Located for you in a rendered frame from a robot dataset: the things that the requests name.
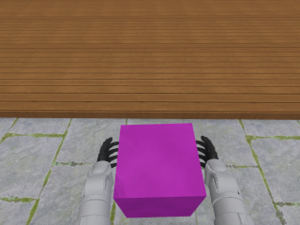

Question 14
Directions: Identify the carton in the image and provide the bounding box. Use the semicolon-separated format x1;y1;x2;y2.
113;123;207;218

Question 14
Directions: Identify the robot right forearm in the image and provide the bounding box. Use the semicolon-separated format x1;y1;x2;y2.
204;158;255;225

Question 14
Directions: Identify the robot left forearm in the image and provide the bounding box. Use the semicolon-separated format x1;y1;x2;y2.
72;160;113;225

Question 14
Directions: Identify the robot left hand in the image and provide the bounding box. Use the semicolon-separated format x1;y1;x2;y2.
97;137;119;168

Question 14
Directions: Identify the robot right hand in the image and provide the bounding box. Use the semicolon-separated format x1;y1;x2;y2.
196;135;218;168

